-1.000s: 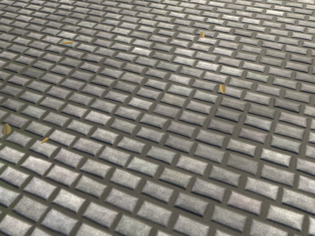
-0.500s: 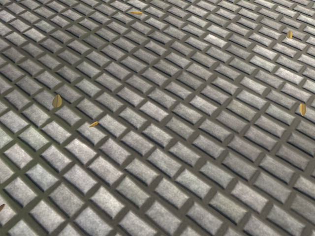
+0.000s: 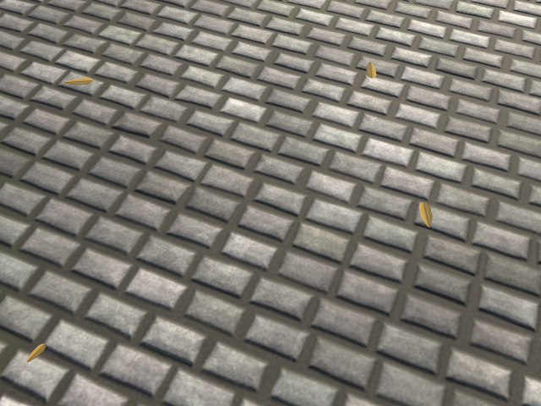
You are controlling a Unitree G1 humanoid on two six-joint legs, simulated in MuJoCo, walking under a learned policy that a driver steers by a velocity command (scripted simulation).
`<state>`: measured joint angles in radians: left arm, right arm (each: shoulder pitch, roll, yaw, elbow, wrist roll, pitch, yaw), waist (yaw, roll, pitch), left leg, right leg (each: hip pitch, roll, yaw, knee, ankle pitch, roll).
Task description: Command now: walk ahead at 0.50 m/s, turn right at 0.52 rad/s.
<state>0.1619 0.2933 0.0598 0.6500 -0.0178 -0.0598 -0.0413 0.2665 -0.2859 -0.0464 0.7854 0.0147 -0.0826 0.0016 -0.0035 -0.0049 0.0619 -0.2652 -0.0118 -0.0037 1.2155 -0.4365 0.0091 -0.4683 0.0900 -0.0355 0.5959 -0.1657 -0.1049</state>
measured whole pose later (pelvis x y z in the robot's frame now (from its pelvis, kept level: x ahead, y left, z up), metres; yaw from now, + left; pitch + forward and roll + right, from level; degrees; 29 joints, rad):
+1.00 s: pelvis +0.34 +0.03 +0.01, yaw -16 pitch -1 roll +1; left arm 0.20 0.23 0.03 0.70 0.01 0.01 0.03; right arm 0.17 -0.24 -0.01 0.85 -0.01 -0.02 0.01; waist -0.01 0.00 0.02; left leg -0.23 -0.01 0.02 0.54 -0.30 0.01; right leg -0.25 -0.01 0.06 0.57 -0.30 0.02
